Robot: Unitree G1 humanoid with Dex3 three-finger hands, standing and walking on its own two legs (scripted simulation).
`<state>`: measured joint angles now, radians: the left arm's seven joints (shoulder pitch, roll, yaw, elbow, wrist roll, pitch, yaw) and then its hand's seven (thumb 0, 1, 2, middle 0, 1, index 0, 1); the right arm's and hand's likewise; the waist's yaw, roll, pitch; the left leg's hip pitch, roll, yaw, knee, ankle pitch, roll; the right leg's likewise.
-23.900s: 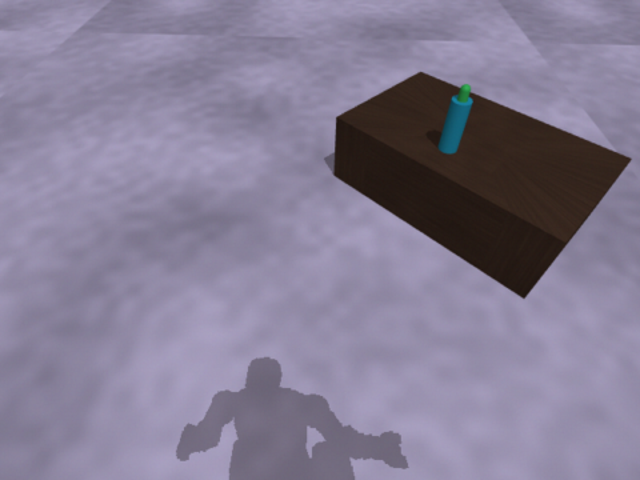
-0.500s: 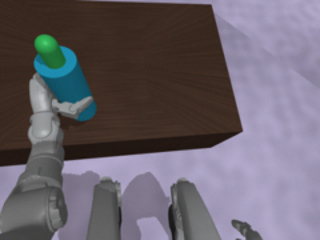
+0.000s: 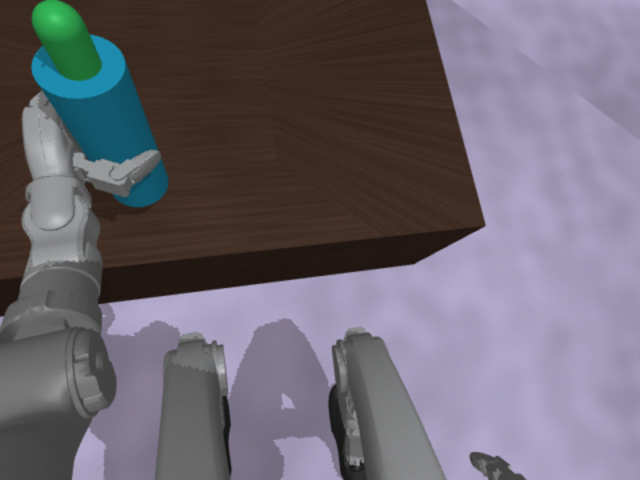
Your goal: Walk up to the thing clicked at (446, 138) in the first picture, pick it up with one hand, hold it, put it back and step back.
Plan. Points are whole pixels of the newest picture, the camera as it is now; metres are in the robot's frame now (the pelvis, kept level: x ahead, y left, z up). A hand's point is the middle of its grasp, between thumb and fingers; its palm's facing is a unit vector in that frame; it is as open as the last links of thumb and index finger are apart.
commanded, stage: lower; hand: left
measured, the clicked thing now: (107, 120) +0.52 +0.21 -0.01
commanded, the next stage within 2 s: loosen in 0.38 s
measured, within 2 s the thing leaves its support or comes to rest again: rests again in 1.06 s
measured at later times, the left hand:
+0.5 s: hand (125, 151) +0.52 +0.22 -0.09, palm faces +0.18 -0.98 -0.08, open 10.6 cm
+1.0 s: hand (116, 134) +0.53 +0.22 -0.06, palm faces +0.19 -0.98 -0.04, open 12.1 cm
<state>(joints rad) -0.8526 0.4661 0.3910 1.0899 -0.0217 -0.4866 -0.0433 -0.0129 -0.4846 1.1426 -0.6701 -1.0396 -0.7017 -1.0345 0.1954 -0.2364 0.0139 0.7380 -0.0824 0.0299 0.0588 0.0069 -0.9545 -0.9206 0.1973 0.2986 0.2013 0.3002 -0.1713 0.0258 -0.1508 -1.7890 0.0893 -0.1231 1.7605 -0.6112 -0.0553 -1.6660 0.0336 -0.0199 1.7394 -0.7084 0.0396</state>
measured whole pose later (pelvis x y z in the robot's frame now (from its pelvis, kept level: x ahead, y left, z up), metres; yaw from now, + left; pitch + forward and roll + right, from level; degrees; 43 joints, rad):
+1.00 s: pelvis -0.03 +0.00 -0.08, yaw -1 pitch +36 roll -5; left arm -1.06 0.58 0.44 1.22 -0.02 -0.46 -0.10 -0.01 -0.50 0.54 -0.75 -0.72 -0.75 -0.71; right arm 0.19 -0.27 0.04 0.70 -0.08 0.08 0.04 0.01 -0.94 -0.90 0.20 0.30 0.20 0.30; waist -0.18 0.03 -0.14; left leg -2.04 0.07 -0.15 2.02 -0.62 -0.06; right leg -1.92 0.05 -0.02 2.02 -0.73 0.05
